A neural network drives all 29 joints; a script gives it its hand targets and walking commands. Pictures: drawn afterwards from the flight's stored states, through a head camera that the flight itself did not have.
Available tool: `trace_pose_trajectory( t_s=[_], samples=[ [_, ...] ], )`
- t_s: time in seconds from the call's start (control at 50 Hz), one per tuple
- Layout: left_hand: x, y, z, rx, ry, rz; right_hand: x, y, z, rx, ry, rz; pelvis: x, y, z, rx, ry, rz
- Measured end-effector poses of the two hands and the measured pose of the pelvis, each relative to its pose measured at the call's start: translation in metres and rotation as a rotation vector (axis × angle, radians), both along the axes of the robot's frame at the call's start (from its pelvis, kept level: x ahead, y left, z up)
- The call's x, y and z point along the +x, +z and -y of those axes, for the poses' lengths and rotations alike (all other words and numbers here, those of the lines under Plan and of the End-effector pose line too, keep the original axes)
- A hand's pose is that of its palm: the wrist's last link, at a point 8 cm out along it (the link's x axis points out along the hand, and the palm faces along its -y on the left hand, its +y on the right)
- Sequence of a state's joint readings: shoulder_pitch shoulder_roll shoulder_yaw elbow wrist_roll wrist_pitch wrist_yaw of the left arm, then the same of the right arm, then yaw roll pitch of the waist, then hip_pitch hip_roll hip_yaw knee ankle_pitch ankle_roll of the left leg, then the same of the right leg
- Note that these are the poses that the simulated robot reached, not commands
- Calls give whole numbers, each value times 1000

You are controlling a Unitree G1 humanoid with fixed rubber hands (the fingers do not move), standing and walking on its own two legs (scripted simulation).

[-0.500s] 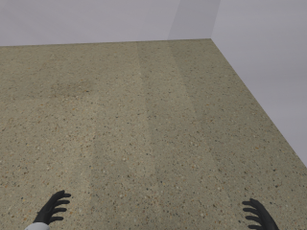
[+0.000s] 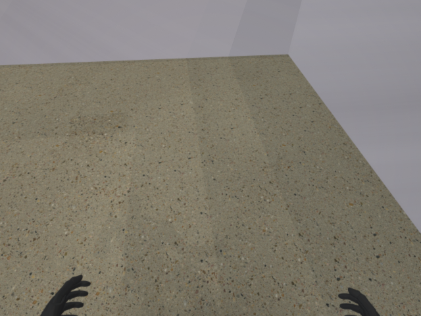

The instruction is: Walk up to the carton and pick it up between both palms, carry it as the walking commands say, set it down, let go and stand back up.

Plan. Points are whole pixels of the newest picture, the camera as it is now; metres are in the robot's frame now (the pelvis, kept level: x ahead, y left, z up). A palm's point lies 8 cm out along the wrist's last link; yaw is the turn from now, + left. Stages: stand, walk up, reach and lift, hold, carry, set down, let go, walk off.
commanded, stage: stand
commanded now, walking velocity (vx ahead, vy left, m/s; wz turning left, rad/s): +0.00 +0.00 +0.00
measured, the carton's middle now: out of the picture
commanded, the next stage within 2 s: walk up in 1.54 s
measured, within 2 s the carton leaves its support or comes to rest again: neither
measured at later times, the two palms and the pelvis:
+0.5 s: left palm out of the picture +0.11 +0.30 -0.09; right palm out of the picture +0.11 -0.30 -0.09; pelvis +0.00 +0.00 +0.01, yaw +0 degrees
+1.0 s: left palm out of the picture +0.10 +0.31 -0.09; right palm out of the picture +0.10 -0.31 -0.09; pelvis +0.00 +0.00 +0.01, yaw +0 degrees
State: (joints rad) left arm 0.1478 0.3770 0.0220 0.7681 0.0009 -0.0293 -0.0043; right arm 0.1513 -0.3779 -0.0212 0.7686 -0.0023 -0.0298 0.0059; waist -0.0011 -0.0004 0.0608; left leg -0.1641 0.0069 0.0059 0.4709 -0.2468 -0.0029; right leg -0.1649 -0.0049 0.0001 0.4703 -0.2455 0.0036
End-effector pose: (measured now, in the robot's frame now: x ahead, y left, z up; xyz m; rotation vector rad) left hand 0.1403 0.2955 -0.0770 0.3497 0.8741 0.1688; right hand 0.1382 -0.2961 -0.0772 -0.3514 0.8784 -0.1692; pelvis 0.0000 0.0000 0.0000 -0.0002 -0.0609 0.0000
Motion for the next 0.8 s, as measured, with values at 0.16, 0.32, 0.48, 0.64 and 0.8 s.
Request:
trace_pose_trajectory(
  t_s=[0.16,0.32,0.48,0.64,0.8],
  samples=[
    [-10,-4,-3,3,16,-42,-8,-4,3,-3,-14,-39,-1,2,0,0,1,0],
    [-19,-8,-6,6,33,-83,-16,-7,5,-4,-31,-76,-2,4,0,0,1,0],
    [-29,-11,-9,8,52,-121,-25,-10,7,-6,-49,-113,-2,6,0,0,1,-1],
    [-36,-13,-10,10,67,-150,-33,-13,9,-7,-66,-143,-2,7,0,1,1,-3],
    [-40,-15,-11,11,77,-170,-38,-15,10,-7,-78,-164,-1,8,0,1,1,-5]
  ],
)
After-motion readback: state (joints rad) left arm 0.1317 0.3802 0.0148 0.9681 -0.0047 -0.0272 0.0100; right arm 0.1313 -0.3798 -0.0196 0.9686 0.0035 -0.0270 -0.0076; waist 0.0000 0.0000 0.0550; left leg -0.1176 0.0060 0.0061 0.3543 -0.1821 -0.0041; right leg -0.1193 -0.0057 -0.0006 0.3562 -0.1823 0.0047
